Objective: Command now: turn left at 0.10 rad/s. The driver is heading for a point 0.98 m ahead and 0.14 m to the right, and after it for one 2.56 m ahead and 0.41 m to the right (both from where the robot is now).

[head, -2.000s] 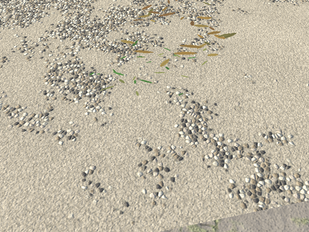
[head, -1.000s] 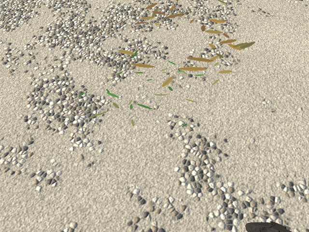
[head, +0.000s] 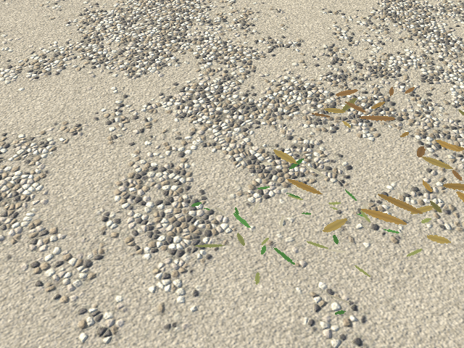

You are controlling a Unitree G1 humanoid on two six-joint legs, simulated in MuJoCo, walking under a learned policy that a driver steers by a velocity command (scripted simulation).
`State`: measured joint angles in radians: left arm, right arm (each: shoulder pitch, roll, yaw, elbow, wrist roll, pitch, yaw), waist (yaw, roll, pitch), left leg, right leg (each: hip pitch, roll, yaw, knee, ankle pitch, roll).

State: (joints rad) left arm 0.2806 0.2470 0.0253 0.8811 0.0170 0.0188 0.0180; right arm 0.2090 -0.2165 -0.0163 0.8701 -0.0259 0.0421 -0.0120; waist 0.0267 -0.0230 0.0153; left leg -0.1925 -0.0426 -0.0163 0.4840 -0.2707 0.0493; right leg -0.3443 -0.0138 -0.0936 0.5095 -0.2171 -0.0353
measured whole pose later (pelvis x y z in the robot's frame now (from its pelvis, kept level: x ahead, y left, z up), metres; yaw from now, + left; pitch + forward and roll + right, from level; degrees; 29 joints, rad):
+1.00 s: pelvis +0.12 -0.04 +0.01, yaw -1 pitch +1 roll +0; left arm 0.53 0.15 0.02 1.11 0.02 -0.09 0.01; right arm 0.11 -0.22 -0.05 0.96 -0.04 -0.04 0.04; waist 0.05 0.03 0.00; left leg -0.61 0.05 0.05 0.91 -0.16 0.05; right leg 0.06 0.05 -0.01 0.20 -0.27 -0.07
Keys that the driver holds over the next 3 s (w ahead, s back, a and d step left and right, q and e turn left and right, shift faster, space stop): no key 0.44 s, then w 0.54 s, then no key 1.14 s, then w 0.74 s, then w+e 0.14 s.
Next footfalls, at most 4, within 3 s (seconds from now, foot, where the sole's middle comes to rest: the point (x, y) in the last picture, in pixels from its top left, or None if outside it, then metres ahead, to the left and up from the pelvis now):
1.16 left None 0.38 0.05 -0.77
1.56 right None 0.33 -0.13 -0.77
2.46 right None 0.41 -0.15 -0.77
2.90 left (234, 272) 0.76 0.02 -0.77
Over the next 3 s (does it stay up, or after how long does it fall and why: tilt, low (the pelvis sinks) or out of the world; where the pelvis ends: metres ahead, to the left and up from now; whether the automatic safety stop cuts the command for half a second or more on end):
stays up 0.65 -0.04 -0.01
